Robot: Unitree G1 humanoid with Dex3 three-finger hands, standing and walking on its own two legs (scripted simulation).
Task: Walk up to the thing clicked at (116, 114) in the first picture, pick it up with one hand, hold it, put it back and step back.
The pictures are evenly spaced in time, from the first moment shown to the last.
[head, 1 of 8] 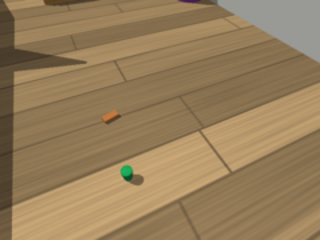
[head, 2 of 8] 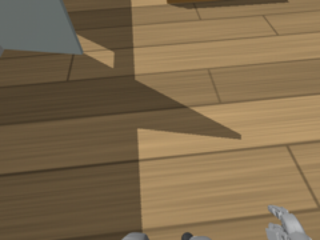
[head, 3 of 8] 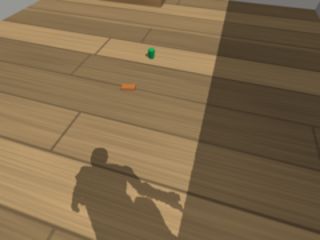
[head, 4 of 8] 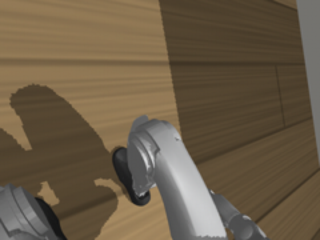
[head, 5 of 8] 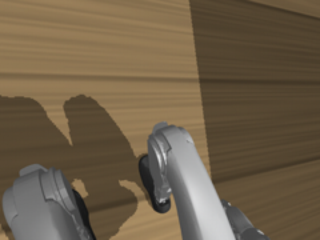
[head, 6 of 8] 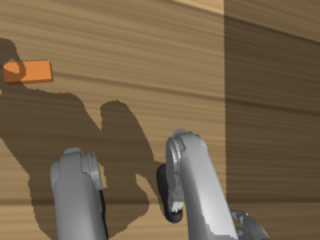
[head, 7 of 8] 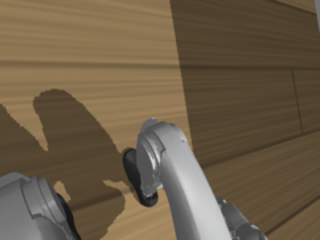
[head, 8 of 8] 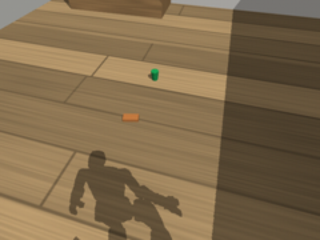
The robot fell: no
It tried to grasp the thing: no
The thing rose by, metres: 0.00
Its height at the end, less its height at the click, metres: +0.00
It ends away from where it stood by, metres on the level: 0.00
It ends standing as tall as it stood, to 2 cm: yes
